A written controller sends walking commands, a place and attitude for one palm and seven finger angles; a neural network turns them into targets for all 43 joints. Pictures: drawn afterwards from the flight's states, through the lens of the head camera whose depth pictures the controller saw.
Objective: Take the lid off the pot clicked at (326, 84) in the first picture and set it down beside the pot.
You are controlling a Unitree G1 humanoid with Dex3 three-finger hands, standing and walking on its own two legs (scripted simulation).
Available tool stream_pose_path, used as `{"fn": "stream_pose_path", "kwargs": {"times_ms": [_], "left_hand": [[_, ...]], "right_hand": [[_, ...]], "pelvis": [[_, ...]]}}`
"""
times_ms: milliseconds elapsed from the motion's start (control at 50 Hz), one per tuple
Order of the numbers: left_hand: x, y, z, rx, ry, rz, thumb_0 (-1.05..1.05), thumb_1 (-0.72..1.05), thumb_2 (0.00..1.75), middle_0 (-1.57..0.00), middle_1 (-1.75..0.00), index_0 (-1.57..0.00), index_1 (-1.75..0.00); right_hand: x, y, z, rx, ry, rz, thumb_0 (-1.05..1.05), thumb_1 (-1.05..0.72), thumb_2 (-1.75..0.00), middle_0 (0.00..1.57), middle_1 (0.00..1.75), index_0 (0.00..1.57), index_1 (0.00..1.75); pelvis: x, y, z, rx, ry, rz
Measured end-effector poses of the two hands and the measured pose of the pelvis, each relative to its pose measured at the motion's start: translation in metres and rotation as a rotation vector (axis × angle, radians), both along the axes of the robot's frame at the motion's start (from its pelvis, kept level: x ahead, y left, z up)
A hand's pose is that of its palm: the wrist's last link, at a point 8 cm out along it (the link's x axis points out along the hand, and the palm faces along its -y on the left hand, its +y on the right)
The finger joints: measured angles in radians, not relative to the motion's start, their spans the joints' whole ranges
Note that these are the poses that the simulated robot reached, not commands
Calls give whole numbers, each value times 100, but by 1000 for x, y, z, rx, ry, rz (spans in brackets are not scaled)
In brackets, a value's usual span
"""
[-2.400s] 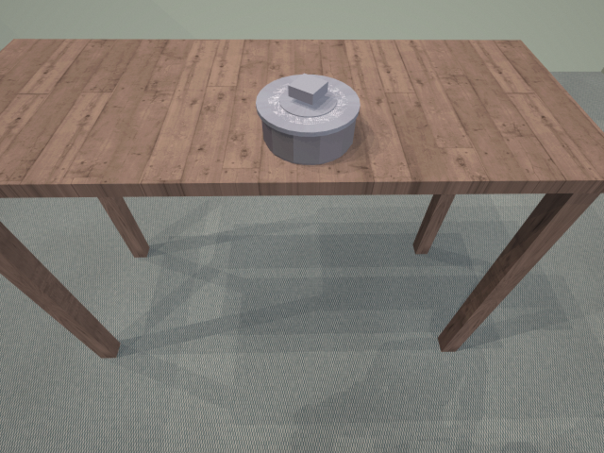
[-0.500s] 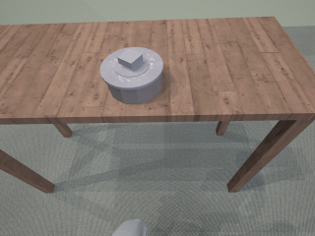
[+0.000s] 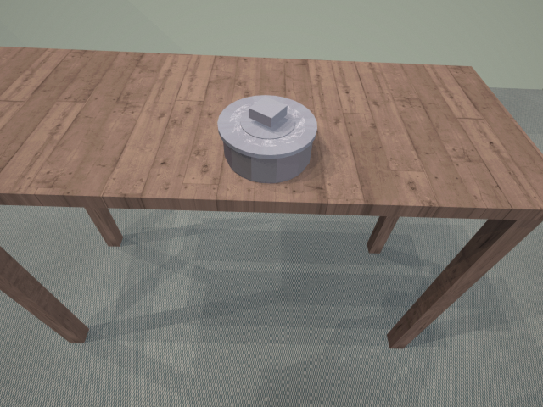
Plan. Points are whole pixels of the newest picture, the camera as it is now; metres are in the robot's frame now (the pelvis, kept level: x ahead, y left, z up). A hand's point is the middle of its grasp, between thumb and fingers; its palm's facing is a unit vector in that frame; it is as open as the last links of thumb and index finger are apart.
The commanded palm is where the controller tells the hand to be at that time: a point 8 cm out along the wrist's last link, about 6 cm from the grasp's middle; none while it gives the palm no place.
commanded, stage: come to a stop and stand still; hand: left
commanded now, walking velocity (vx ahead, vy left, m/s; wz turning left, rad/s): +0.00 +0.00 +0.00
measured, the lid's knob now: (268, 111) +0.54 +0.04 +0.16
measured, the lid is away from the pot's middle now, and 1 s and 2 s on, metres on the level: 0.00 0.00 0.00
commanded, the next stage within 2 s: look again from close up in 0.20 s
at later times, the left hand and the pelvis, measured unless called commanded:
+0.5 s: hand out of the picture +0.00 +0.17 -0.17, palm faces +0.02 -0.98 -0.21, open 7.4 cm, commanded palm none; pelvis -0.01 +0.00 +0.00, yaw +0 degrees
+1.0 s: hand out of the picture -0.02 +0.18 -0.18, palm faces +0.01 -0.98 -0.21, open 7.4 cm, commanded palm none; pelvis -0.04 +0.00 -0.01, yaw -1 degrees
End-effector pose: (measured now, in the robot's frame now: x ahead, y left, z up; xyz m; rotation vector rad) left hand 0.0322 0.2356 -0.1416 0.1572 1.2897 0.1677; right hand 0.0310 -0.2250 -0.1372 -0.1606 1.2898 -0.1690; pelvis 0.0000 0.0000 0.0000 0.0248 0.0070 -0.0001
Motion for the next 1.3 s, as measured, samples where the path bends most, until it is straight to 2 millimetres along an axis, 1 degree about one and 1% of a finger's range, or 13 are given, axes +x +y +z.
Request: {"fn": "stream_pose_path", "kwargs": {"times_ms": [40,80,220,320,400,460,540,660,720,780,880,1140,1300], "left_hand": [[-4,-5,0,3,10,-3,0,91,90,-19,-29,-20,-30],[-9,-10,2,-4,21,-8,0,91,90,-19,-29,-20,-30],[-25,-17,-2,-28,69,-3,0,91,90,-20,-29,-20,-30],[-34,-22,-4,-38,87,-4,0,91,90,-20,-29,-20,-30],[-38,-21,-3,-25,78,-14,0,91,90,-20,-29,-20,-30],[-40,-19,-2,-11,67,-4,0,91,90,-20,-29,-20,-30],[-42,-17,-1,5,52,1,0,91,90,-20,-29,-20,-30],[-42,-14,-2,14,27,-7,0,90,90,-20,-29,-20,-30],[-41,-13,-2,14,13,-12,0,90,90,-20,-29,-20,-30],[-42,-12,-2,12,2,-15,0,90,90,-20,-29,-20,-30],[-47,-10,-3,6,3,-20,0,90,90,-20,-29,-20,-30],[-72,-10,-3,-6,67,-18,0,90,90,-20,-29,-20,-30],[-79,-14,-5,-22,98,-17,0,90,90,-20,-29,-20,-30]], "right_hand": [[-9,0,-6,12,18,-19,0,-93,-90,20,30,20,30],[-18,0,-7,19,40,-31,0,-93,-90,20,30,20,30],[-48,4,-5,27,108,-55,0,-92,-90,20,30,20,30],[-60,8,-4,33,146,-51,0,-91,-90,20,30,20,30],[-57,8,-7,45,123,-43,0,-91,-90,20,30,20,30],[-47,6,-11,42,88,-32,0,-91,-90,20,30,20,30],[-32,-2,-14,26,37,-25,1,-93,-90,20,30,20,30],[-12,-7,-14,16,-49,-12,1,-93,-90,19,30,20,30],[-7,-6,-12,15,-77,-5,1,-92,-90,19,30,20,30],[-6,-5,-10,15,-90,1,0,-92,-90,19,30,20,30],[-13,-4,-8,12,-81,3,0,-92,-90,20,30,20,30],[-57,0,-9,19,37,-20,0,-92,-90,19,30,20,30],[-75,7,-10,33,90,-39,0,-91,-90,19,30,20,30]], "pelvis": [[-2,0,-1,-3,-6,-7],[-2,0,0,-13,-9,-9],[-2,-2,2,-20,-14,-14],[-3,-4,2,-19,-17,-8],[-5,-5,0,-25,-15,5],[-7,-5,-2,-33,-20,9],[-11,-3,-5,-37,-31,3],[-19,-2,-8,-36,-43,-7],[-23,-1,-8,-35,-46,-12],[-27,-1,-8,-35,-47,-13],[-33,0,-7,-35,-43,-15],[-41,1,-4,-34,-37,-15],[-42,1,-3,-36,-30,-15]]}}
